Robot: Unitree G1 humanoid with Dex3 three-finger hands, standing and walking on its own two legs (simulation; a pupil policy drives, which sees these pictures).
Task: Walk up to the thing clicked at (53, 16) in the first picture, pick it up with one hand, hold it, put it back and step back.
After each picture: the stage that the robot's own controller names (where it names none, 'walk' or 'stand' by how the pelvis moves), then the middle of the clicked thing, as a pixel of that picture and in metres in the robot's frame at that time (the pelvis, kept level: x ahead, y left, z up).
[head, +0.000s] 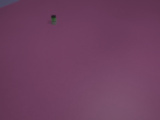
stand; (53, 19) +1.85 +0.35 -0.72
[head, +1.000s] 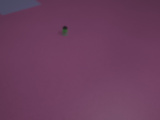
walk; (65, 31) +1.72 +0.13 -0.70
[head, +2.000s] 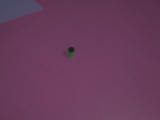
walk; (71, 52) +1.12 +0.05 -0.71
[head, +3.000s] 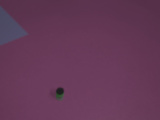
walk; (60, 94) +0.70 +0.10 -0.71
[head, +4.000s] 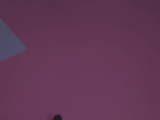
walk; out of the picture +0.48 +0.14 -0.71
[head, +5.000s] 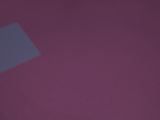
stand; out of the picture +0.39 +0.12 -0.71
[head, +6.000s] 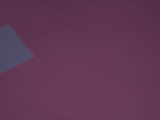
stand; out of the picture +0.36 +0.12 -0.72
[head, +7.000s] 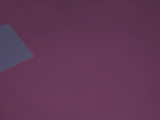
stand; out of the picture +0.36 +0.13 -0.73
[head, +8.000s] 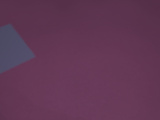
stand; out of the picture +0.36 +0.13 -0.73
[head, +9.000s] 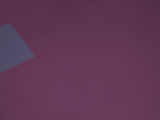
go down; out of the picture +0.36 +0.13 -0.73
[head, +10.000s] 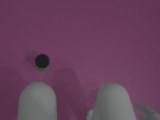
go down; (42, 63) +0.44 +0.15 -0.36
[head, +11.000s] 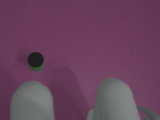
approach; (36, 62) +0.44 +0.16 -0.30
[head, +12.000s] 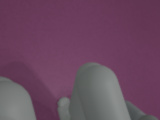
close in; out of the picture +0.44 +0.21 -0.22
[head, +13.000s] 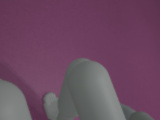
close; out of the picture +0.44 +0.22 -0.22
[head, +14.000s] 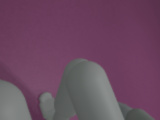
lift; out of the picture +0.42 +0.21 -0.23
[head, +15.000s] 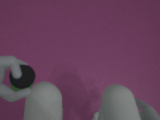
lift; (22, 81) +0.31 +0.21 -0.08
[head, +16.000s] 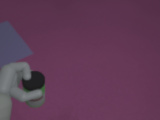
hold; (34, 89) +0.32 +0.16 +0.05
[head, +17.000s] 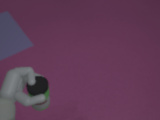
hold; (39, 93) +0.32 +0.15 +0.00
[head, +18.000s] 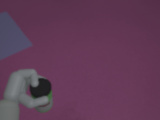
hold; (42, 95) +0.31 +0.14 +0.00
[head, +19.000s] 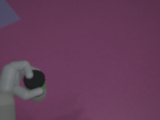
crouch; (36, 86) +0.35 +0.15 -0.06
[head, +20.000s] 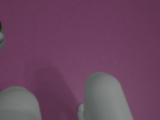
lower; out of the picture +0.50 +0.21 -0.09
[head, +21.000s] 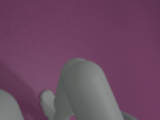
lower; out of the picture +0.45 +0.26 -0.23
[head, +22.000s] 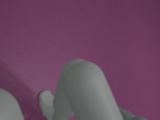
lower; out of the picture +0.45 +0.26 -0.24
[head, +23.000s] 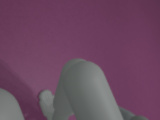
lower; out of the picture +0.45 +0.26 -0.24
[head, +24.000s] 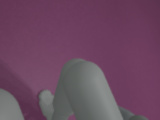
lower; out of the picture +0.45 +0.26 -0.24
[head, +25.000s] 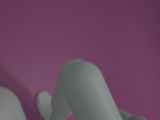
open; out of the picture +0.44 +0.24 -0.24
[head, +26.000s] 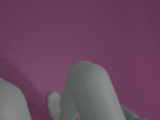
stand; out of the picture +0.43 +0.23 -0.24
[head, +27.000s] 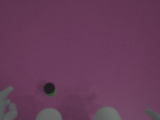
walk; (50, 90) +0.42 +0.16 -0.52
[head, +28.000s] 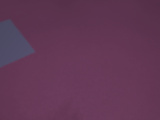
stand; out of the picture +0.39 +0.13 -0.66
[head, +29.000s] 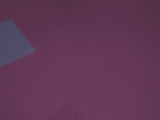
stand; out of the picture +0.40 +0.14 -0.66
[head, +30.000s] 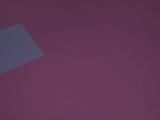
stand; out of the picture +0.40 +0.12 -0.71
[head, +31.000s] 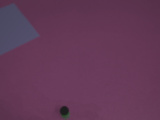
walk; (65, 112) +0.44 +0.16 -0.69
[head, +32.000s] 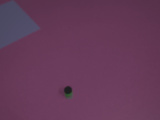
walk; (68, 92) +0.62 +0.14 -0.71
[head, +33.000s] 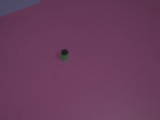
walk; (64, 55) +0.93 +0.13 -0.69
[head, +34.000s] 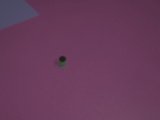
stand; (62, 62) +0.99 +0.16 -0.71
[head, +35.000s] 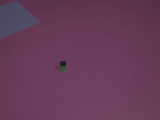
stand; (63, 66) +1.02 +0.17 -0.72
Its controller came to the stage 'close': yes
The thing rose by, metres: 0.71
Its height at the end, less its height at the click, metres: +0.00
